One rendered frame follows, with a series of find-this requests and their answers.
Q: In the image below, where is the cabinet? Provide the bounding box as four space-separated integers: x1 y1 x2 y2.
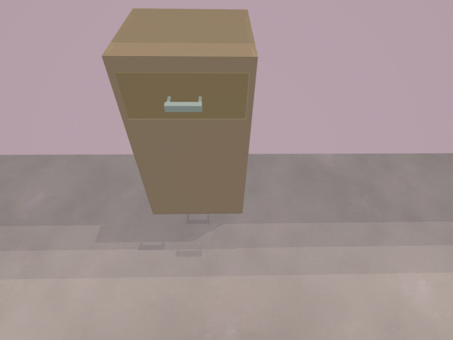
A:
102 8 258 215

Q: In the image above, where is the handle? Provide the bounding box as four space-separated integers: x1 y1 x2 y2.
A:
164 96 202 112

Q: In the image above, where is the drawer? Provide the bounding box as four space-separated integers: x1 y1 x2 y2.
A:
115 72 248 118

